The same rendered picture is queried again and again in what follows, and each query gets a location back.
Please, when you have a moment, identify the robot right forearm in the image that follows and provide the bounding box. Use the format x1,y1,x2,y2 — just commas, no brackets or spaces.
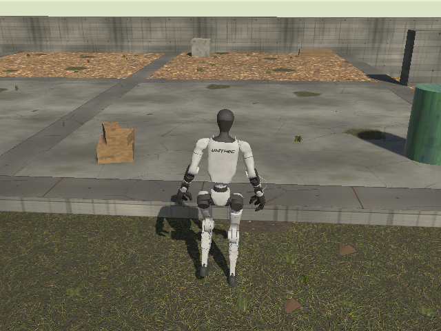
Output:
249,168,264,197

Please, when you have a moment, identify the robot left forearm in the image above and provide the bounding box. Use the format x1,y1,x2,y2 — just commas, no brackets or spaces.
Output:
179,164,194,192

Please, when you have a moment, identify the right robot hand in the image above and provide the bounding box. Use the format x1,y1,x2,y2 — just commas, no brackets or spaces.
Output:
249,194,265,211

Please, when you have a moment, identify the robot left upper arm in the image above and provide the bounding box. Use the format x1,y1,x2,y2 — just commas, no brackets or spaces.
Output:
188,138,209,175

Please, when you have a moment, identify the robot torso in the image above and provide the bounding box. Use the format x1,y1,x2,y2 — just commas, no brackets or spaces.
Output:
207,135,239,207

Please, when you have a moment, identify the left robot hand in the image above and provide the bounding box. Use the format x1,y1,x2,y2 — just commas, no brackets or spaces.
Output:
176,189,192,207

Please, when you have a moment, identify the right robot thigh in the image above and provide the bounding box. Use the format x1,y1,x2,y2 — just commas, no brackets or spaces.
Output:
227,193,243,243

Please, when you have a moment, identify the robot right upper arm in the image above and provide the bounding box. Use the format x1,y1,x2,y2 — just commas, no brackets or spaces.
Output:
238,140,256,179

